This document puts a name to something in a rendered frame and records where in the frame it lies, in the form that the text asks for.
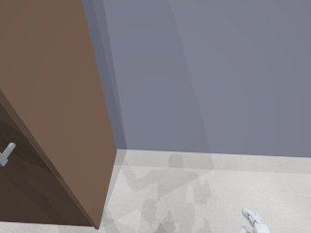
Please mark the wardrobe door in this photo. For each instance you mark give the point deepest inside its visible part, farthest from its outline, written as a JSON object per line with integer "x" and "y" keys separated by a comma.
{"x": 30, "y": 192}

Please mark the robot right hand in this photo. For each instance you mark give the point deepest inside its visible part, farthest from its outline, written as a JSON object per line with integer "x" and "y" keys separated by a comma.
{"x": 255, "y": 221}

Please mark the handle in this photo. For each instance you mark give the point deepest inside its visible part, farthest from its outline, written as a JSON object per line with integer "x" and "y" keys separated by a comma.
{"x": 6, "y": 153}

